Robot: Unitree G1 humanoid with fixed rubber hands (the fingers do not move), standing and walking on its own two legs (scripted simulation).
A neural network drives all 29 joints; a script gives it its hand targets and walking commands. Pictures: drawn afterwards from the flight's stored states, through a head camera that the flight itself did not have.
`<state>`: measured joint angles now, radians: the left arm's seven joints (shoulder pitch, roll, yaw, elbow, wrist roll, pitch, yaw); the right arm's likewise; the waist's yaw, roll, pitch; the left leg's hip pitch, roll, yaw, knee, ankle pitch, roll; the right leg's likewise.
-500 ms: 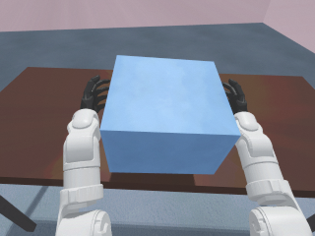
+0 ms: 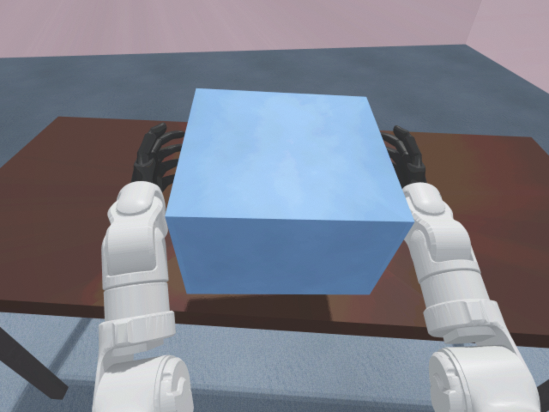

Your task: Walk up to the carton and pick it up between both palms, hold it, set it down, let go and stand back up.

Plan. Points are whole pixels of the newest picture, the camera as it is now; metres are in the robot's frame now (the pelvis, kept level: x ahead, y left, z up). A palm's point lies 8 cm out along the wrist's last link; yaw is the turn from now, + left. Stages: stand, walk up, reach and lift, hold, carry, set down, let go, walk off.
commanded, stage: hold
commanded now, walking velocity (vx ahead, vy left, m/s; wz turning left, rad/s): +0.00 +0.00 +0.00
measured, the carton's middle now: (281, 189) +0.38 -0.01 +0.16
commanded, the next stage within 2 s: none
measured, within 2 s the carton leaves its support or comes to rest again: neither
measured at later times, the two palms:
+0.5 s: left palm (142, 180) +0.36 +0.18 +0.20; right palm (402, 176) +0.36 -0.18 +0.19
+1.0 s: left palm (140, 180) +0.36 +0.18 +0.21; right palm (401, 176) +0.36 -0.17 +0.19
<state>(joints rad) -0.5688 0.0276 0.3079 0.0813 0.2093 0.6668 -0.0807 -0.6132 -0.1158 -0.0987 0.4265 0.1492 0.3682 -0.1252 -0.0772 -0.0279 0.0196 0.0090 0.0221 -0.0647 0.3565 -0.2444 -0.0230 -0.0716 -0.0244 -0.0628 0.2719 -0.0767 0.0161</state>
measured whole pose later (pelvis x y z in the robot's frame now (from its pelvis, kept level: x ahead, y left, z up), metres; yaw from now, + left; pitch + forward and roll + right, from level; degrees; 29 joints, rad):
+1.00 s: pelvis +0.00 +0.00 +0.00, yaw +0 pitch -8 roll -1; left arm -0.57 0.03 0.32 0.02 0.22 0.72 -0.10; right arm -0.62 -0.12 -0.09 0.39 0.17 0.41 -0.14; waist -0.07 -0.02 0.03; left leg 0.03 0.02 -0.07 0.35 -0.25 -0.02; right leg -0.05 -0.02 -0.06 0.27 -0.08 0.02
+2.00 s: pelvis +0.00 +0.00 +0.00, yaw +1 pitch -7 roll -1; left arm -0.58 0.03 0.32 0.03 0.22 0.71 -0.10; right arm -0.62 -0.11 -0.10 0.38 0.17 0.40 -0.14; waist -0.07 -0.02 0.04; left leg 0.02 0.02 -0.06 0.35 -0.24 -0.02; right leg -0.05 -0.02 -0.05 0.26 -0.08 0.02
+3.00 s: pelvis +0.00 +0.00 +0.00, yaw +1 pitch -7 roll -1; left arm -0.59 0.03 0.33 0.05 0.22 0.71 -0.10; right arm -0.62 -0.11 -0.10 0.39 0.17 0.40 -0.14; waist -0.07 -0.03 0.04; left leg 0.02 0.02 -0.06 0.34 -0.23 -0.02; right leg -0.06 -0.02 -0.05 0.26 -0.08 0.02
